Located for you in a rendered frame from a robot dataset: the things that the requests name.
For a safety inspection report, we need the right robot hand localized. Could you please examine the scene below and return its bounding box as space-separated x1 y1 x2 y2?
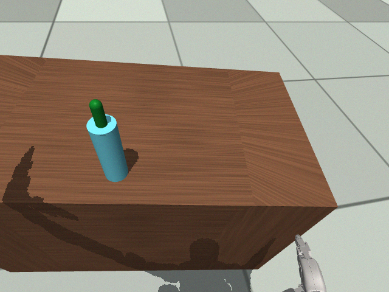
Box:
282 234 326 292

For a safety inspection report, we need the bottle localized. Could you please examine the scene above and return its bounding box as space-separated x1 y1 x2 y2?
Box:
86 99 128 182

